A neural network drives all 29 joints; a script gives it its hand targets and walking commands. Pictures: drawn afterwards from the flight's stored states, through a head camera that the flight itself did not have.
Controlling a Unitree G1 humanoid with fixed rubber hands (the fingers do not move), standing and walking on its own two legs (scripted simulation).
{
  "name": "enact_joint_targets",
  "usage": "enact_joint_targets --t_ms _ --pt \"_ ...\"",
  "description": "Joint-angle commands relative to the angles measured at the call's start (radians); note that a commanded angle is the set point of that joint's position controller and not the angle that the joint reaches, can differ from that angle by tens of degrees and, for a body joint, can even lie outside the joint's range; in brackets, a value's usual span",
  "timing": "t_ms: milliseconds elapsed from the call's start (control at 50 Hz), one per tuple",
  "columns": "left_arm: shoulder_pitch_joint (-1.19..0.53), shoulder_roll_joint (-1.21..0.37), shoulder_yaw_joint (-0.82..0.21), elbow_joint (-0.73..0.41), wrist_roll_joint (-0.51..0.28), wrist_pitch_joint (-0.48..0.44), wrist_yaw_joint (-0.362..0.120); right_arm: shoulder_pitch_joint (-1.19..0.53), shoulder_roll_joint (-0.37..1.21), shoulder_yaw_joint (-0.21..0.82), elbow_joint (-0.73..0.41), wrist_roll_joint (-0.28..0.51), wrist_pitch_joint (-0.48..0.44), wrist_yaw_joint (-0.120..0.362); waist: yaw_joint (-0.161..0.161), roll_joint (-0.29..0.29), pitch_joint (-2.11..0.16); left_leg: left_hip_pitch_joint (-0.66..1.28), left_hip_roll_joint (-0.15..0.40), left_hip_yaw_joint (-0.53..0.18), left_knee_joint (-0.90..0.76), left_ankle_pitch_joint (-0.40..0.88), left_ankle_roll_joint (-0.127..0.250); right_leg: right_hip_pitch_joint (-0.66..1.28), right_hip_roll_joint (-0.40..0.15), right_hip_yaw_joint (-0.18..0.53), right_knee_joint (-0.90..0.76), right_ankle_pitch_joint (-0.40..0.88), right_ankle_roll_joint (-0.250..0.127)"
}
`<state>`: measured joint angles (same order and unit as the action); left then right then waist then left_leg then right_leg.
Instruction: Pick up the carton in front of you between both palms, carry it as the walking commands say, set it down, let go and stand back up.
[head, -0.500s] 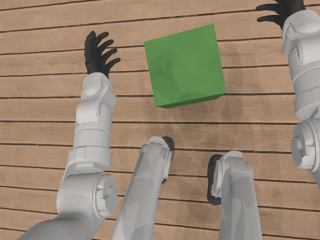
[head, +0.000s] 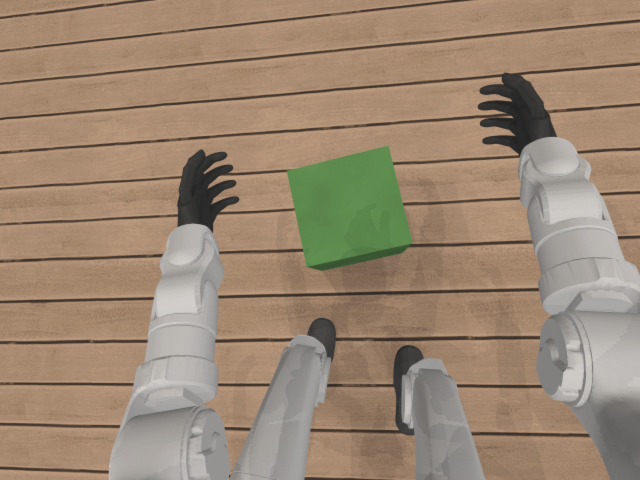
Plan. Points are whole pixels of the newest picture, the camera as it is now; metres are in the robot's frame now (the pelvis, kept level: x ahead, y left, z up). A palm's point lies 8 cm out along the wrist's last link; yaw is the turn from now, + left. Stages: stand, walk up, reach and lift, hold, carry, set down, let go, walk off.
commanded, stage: let go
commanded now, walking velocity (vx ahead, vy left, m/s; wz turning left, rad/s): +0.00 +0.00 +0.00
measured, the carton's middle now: (350, 216) +0.47 +0.08 -0.54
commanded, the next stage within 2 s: stand in 1.22 s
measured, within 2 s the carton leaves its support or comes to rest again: neither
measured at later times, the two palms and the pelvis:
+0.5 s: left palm (83, 329) +0.26 +0.26 +0.03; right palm (616, 285) +0.35 -0.18 +0.00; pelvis +0.08 +0.03 +0.09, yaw +0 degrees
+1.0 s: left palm (87, 345) +0.25 +0.24 +0.05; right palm out of the picture +0.25 -0.23 +0.05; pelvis +0.09 +0.00 +0.11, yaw +1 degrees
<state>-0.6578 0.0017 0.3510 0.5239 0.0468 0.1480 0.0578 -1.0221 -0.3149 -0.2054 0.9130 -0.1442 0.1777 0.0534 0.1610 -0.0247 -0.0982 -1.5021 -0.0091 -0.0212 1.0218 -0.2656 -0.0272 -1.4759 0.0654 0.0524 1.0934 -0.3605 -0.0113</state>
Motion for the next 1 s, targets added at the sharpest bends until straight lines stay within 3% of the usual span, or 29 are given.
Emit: enact_joint_targets --t_ms 0,100,220,380,460,660,760,900,920,980 --pt "0.050 0.142 -0.034 -0.129 0.023 -0.037 -0.056 -0.007 0.004 -0.032 -0.202 -0.014 -0.030 -0.060 0.017 -0.138 -0.956 0.570 -0.057 0.112 -0.074 0.347 -0.015 0.749 0.013 0.007 -0.152 0.449 0.035" --pt "0.213 0.198 -0.115 -0.127 0.012 -0.063 -0.126 0.205 0.064 -0.029 -0.365 0.013 -0.064 -0.132 0.000 -0.089 -0.715 0.748 -0.041 0.081 -0.169 0.264 0.005 0.734 0.010 -0.005 -0.297 0.254 0.042" --pt "0.435 0.240 -0.205 -0.122 -0.041 -0.101 -0.163 0.472 0.086 0.014 -0.420 0.061 -0.110 -0.138 -0.017 -0.025 -0.506 0.987 -0.013 0.039 -0.269 0.248 0.007 0.740 -0.001 -0.032 -0.406 0.120 0.033" --pt "0.729 0.263 -0.302 -0.212 -0.094 -0.131 -0.147 0.796 0.056 0.046 -0.419 0.093 -0.168 -0.104 -0.048 0.051 -0.375 1.316 -0.003 -0.031 -0.354 0.509 -0.007 0.809 0.001 -0.035 -0.488 0.194 0.008" --pt "0.807 0.270 -0.320 -0.248 -0.104 -0.135 -0.136 0.919 0.049 0.062 -0.427 0.100 -0.183 -0.092 -0.084 0.045 -0.282 1.385 -0.005 -0.049 -0.406 0.569 -0.009 0.905 0.000 -0.033 -0.550 0.238 0.006" --pt "0.878 0.303 -0.294 -0.197 -0.084 -0.128 -0.125 1.153 0.042 0.113 -0.496 0.120 -0.169 -0.043 -0.150 -0.014 -0.096 1.415 -0.038 -0.017 -0.555 0.467 -0.007 1.235 -0.035 -0.023 -0.671 0.433 0.031" --pt "0.895 0.312 -0.285 -0.172 -0.059 -0.105 -0.120 1.208 0.036 0.144 -0.540 0.147 -0.142 -0.012 -0.146 0.012 -0.001 1.433 -0.049 -0.006 -0.606 0.404 0.000 1.309 -0.042 -0.020 -0.722 0.447 0.036" --pt "0.870 0.317 -0.272 -0.169 -0.035 -0.059 -0.126 1.191 0.027 0.157 -0.577 0.152 -0.097 0.014 -0.141 0.021 0.102 1.454 -0.054 0.012 -0.622 0.267 0.008 1.312 -0.048 -0.019 -0.752 0.345 0.033" --pt "0.835 0.344 -0.266 -0.239 -0.011 -0.005 -0.099 1.241 0.022 0.151 -0.531 0.161 -0.126 -0.003 -0.137 0.045 0.046 1.414 -0.079 0.022 -0.588 0.243 0.005 1.347 -0.054 -0.013 -0.715 0.427 0.031" --pt "0.846 0.331 -0.284 -0.220 -0.015 0.025 -0.080 1.214 0.025 0.158 -0.547 0.162 -0.121 -0.018 -0.142 -0.008 0.084 1.396 -0.079 0.023 -0.573 0.193 0.012 1.320 -0.053 -0.016 -0.699 0.407 0.043"
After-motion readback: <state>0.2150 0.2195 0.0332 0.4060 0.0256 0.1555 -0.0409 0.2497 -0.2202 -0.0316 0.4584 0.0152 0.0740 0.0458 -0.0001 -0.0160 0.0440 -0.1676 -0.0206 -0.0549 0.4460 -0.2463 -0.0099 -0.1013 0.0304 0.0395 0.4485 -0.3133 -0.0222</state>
